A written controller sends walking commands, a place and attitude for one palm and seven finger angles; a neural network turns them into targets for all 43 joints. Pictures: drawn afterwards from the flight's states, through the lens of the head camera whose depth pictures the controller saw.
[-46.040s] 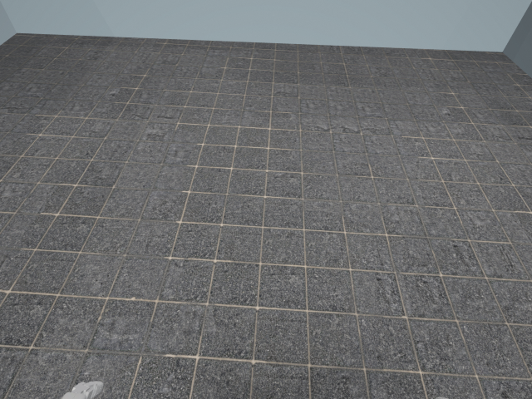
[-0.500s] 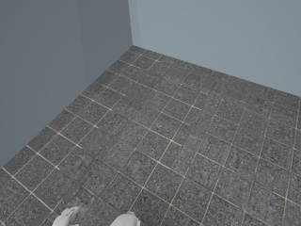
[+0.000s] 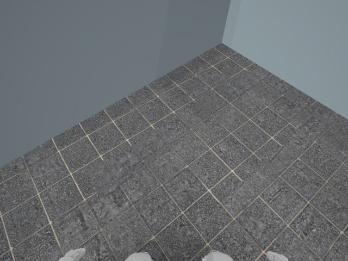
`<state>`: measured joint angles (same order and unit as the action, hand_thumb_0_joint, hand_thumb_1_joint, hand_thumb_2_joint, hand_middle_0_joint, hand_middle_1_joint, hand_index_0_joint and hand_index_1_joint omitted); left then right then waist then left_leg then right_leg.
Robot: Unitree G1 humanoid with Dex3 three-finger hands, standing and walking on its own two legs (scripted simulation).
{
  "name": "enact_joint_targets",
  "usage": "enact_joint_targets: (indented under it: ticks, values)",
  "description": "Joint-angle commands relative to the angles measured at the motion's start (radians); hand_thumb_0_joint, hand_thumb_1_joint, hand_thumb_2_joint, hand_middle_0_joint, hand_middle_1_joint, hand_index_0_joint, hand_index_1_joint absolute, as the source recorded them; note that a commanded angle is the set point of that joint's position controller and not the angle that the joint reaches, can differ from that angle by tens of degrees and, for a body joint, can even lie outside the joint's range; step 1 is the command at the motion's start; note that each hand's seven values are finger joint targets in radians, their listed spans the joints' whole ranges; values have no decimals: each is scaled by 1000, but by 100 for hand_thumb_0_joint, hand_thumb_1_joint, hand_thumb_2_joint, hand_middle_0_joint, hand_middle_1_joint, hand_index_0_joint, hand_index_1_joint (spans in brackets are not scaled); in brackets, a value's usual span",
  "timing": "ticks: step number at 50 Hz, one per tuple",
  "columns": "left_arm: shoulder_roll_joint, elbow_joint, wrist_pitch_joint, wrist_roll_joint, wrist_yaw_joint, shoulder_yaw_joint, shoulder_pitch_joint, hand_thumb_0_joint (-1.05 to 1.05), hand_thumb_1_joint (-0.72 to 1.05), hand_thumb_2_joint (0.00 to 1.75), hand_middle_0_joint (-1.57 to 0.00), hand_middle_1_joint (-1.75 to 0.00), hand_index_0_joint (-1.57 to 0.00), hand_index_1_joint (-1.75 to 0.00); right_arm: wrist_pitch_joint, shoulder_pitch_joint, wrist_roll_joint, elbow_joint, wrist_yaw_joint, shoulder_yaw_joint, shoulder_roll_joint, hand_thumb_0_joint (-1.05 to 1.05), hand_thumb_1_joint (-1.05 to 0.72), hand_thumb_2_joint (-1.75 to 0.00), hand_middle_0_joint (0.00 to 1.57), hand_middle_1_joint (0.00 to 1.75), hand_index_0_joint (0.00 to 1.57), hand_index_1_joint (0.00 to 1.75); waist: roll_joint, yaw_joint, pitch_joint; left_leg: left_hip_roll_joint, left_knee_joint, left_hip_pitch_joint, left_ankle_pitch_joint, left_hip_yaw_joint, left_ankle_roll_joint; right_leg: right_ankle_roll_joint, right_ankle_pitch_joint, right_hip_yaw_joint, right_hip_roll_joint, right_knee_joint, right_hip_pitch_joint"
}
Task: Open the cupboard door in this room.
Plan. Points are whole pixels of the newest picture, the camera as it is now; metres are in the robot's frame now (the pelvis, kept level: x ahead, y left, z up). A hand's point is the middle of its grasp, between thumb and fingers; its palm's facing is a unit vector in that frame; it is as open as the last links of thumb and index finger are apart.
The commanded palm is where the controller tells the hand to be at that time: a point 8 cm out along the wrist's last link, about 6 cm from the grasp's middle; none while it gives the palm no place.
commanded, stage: turn to face it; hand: left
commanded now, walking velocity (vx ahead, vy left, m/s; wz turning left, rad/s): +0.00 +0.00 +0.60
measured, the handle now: out of the picture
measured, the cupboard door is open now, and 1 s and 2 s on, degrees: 48 48 48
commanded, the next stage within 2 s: none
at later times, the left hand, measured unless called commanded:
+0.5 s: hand out of the picture +0.03 +0.20 -0.17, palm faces +0.35 -0.90 -0.25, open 7.4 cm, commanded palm none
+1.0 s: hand out of the picture +0.00 +0.14 -0.16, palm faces +0.62 -0.76 -0.22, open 7.4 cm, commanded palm none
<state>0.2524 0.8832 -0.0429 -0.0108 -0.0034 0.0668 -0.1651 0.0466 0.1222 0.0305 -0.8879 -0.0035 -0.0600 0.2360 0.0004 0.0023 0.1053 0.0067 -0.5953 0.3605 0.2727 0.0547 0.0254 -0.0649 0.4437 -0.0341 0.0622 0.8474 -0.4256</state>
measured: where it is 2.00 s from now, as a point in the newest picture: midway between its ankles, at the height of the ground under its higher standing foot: outside the picture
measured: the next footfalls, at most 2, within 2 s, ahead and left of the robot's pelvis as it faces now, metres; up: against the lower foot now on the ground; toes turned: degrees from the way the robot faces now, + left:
right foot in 0.04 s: +0.05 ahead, -0.14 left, +0.00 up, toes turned -2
left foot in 0.38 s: +0.05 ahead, +0.10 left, +0.00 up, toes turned +21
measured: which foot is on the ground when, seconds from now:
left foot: down 0.00-0.04, up 0.06-0.36, down 0.38-0.70, up 0.72-1.00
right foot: up 0.00-0.02, down 0.04-0.38, up 0.40-0.68, down 0.70-1.00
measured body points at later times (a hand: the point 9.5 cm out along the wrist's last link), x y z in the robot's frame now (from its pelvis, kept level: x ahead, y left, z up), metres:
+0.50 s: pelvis +0.04 -0.03 +0.00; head +0.09 +0.01 +0.44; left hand +0.01 +0.24 -0.15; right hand +0.23 -0.23 -0.13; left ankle +0.01 +0.09 -0.73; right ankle +0.03 -0.16 -0.66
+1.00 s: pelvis +0.07 -0.06 +0.00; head +0.10 -0.02 +0.45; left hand -0.03 +0.18 -0.15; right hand +0.31 -0.20 -0.13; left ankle +0.00 +0.03 -0.72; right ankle +0.12 -0.17 -0.73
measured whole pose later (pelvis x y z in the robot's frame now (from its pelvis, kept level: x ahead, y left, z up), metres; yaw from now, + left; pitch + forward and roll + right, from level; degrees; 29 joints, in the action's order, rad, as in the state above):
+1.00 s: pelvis +0.07 -0.06 +0.00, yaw +38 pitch +1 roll +2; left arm 0.21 0.88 -0.01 -0.02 -0.01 0.04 -0.22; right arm 0.06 0.12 0.01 -0.89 -0.03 -0.07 0.24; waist -0.06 0.00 0.10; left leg 0.01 -0.63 0.32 0.34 -0.09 0.04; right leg -0.03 0.36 -0.22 0.16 0.62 -0.25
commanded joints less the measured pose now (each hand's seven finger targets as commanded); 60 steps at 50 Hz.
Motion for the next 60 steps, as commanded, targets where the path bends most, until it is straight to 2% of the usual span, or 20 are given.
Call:
enact_joint_targets:
  ticks: [1,2,3,8,13,16,18,19,20,24,32,33,35,40,45,48,49,50,51,60]
  values:
    - [112,-53,37,-11,-8,38,-167,0,90,90,-20,-30,-20,-30,-12,-64,-13,101,5,-57,174,0,-90,-90,20,30,20,30,40,60,-158,91,41,122,-26,144,-86,19,-161,23,17,-413,332]
    - [207,-59,49,-27,-18,57,-182,0,90,90,-20,-30,-20,-30,-11,-50,-21,122,-3,-47,103,0,-90,-90,20,30,20,30,-270,69,-151,-54,-203,292,211,-11,-3,117,-132,350,289,-568,399]
    - [243,-79,45,-23,-22,53,-162,0,90,90,-20,-30,-20,-30,-11,-80,-17,140,-11,-50,118,0,-90,-90,20,30,20,30,-287,81,-137,-51,-453,245,355,-25,8,215,-193,435,445,-616,276]
    - [115,-88,58,-17,-32,23,-56,0,90,90,-20,-30,-20,-30,3,-59,-18,81,-26,-31,68,0,-90,-90,20,30,20,30,-223,8,-131,23,-517,223,196,-67,37,177,-722,42,258,-452,339]
    - [164,-45,58,-20,-29,38,-147,0,90,90,-20,-30,-20,-30,-9,-111,-23,88,-31,-9,32,0,-90,-90,20,30,20,30,-212,59,-169,-8,-166,118,178,-166,27,167,-928,-33,279,-365,470]
    - [179,-47,57,-12,-24,49,-122,0,90,90,-20,-30,-20,-30,-17,-44,-19,80,-26,-12,60,0,-90,-90,20,30,20,30,-191,17,-192,-25,32,-28,40,-192,5,125,-918,-92,278,-266,418]
    - [142,-73,52,0,-16,42,-85,0,90,90,-20,-30,-20,-30,-28,91,-6,50,-22,-42,170,0,-90,-90,20,30,20,30,46,-65,-262,139,173,-356,-353,6,-75,36,-536,-159,203,20,125]
    - [69,-125,47,6,-10,19,-39,0,90,90,-20,-30,-20,-30,-29,172,-3,41,-13,-70,284,0,-90,-90,20,30,20,30,338,-109,-266,419,189,-464,-828,374,-262,-30,220,-134,60,251,-160]
    - [101,-154,30,-8,-18,19,17,0,90,90,-20,-30,-20,-30,-22,219,-10,21,-5,-69,291,0,-90,-90,20,30,20,30,157,-117,-257,461,174,-425,-745,358,-314,-15,237,-8,62,341,-194]
    - [78,-91,15,-5,-7,25,4,0,90,90,-20,-30,-20,-30,-32,37,-5,61,19,-43,197,0,-90,-90,20,30,20,30,176,-23,-163,255,218,-213,-467,178,-198,-22,15,39,51,303,-134]
    - [69,-74,26,-1,-4,26,-90,0,90,90,-20,-30,-20,-30,-16,-25,-6,75,8,-61,210,0,-90,-90,20,30,20,30,162,28,-153,162,157,9,-198,206,-138,-1,-128,-37,-51,-250,236]
    - [105,-69,36,-5,-7,34,-139,0,90,90,-20,-30,-20,-30,-15,-40,-13,86,4,-60,188,0,-90,-90,20,30,20,30,84,57,-163,107,85,74,-112,173,-95,8,-190,-2,-16,-399,336]
    - [250,-79,45,-23,-23,53,-153,0,90,90,-20,-30,-20,-30,-15,-45,-19,125,-8,-48,104,0,-90,-90,20,30,20,30,-331,79,-151,-64,-414,258,363,-34,10,199,-220,428,442,-614,336]
    - [127,-105,50,-19,-31,22,-14,0,90,90,-20,-30,-20,-30,5,-16,-17,67,-26,-34,70,0,-90,-90,20,30,20,30,-221,-7,-122,24,-509,173,203,-68,36,177,-589,49,261,-476,262]
    - [178,-67,49,-21,-28,41,-95,0,90,90,-20,-30,-20,-30,-6,-59,-24,77,-32,-18,42,0,-90,-90,20,30,20,30,-204,40,-142,-2,-178,75,188,-157,29,172,-710,-15,292,-404,361]
    - [181,-54,45,-12,-20,46,-89,0,90,90,-20,-30,-20,-30,-15,2,-21,65,-28,-22,69,0,-90,-90,20,30,20,30,-182,6,-167,-11,61,-87,26,-165,10,112,-643,-72,278,-291,306]
    - [165,-66,41,-3,-16,46,-78,0,90,90,-20,-30,-20,-30,-22,60,-17,54,-27,-34,111,0,-90,-90,20,30,20,30,-82,-33,-199,25,161,-234,-124,-118,-13,69,-557,-105,258,-176,202]
    - [103,-102,33,3,-9,38,-75,0,90,90,-20,-30,-20,-30,-30,128,-5,48,-20,-63,231,0,-90,-90,20,30,20,30,221,-69,-240,289,196,-397,-440,243,-139,-12,-103,-159,122,53,-62]
    - [74,-145,29,-4,-11,14,-3,0,90,90,-20,-30,-20,-30,-23,199,-6,29,-10,-77,293,0,-90,-90,20,30,20,30,286,-105,-233,440,220,-399,-653,395,-276,-23,256,-69,59,216,-192]
    - [60,-84,15,-1,-1,20,4,0,90,90,-20,-30,-20,-30,-26,25,0,60,13,-55,205,0,-90,-90,20,30,20,30,178,-19,-150,202,223,-131,-303,194,-174,-8,6,-6,-12,3,19]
